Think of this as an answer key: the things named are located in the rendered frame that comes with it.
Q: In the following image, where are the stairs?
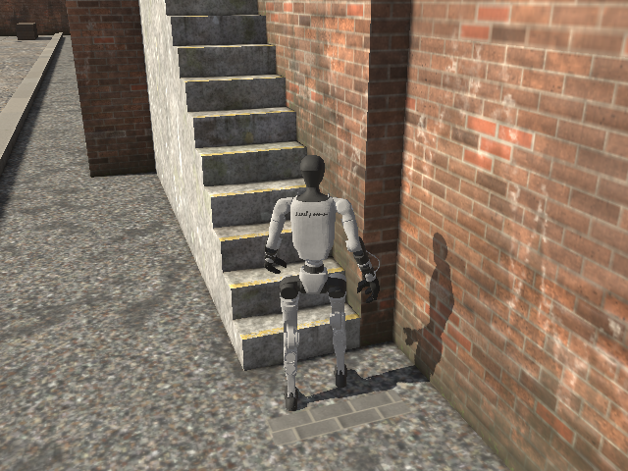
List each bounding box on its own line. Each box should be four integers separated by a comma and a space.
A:
138, 0, 361, 371

